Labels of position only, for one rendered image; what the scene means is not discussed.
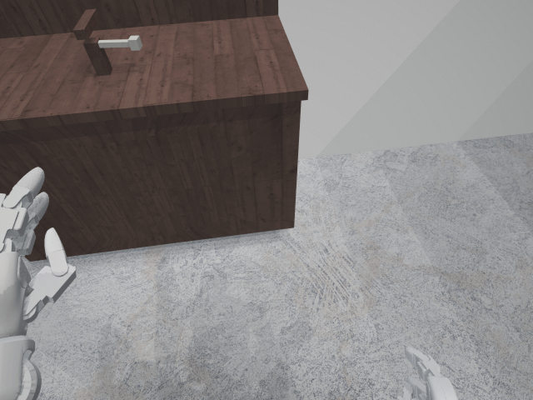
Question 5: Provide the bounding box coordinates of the tap lever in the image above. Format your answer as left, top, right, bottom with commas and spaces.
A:
98, 36, 142, 51

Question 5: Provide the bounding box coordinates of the left robot hand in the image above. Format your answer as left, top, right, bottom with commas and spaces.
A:
0, 167, 77, 338

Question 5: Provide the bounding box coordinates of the right robot hand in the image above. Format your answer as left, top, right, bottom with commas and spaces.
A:
397, 347, 459, 400

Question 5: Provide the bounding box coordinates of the left robot forearm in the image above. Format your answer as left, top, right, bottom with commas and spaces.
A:
0, 335, 42, 400

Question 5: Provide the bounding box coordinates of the counter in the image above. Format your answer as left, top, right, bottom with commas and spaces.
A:
0, 0, 308, 262

